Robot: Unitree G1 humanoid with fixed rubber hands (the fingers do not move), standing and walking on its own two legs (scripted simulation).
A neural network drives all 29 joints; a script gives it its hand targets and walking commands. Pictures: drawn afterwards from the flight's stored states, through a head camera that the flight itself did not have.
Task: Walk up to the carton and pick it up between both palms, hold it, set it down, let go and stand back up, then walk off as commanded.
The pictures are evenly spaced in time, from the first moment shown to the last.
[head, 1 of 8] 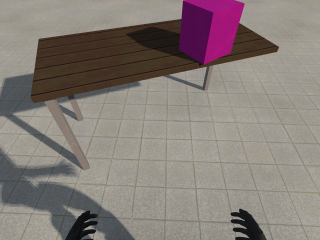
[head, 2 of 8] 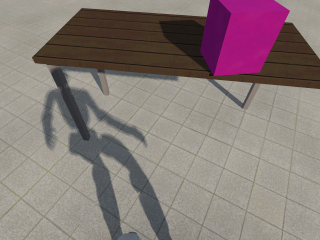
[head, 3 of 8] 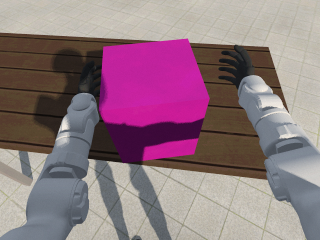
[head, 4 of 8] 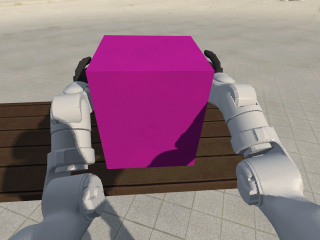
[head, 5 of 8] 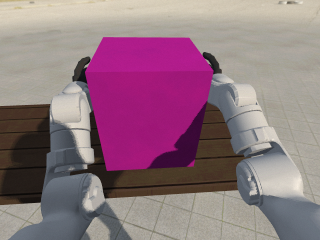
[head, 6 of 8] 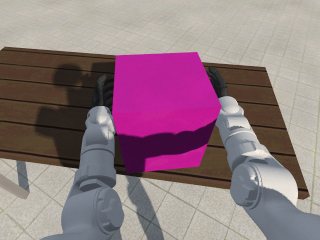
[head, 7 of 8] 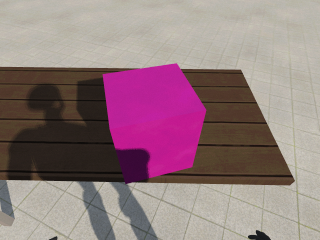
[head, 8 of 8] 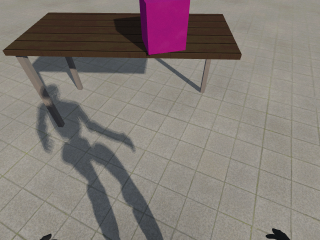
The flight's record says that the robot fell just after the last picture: no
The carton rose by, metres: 0.21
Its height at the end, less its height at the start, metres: +0.00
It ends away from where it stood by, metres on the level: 0.01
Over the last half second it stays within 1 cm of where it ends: yes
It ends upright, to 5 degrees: yes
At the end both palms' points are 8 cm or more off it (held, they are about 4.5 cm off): yes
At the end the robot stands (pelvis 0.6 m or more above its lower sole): yes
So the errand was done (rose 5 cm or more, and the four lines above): yes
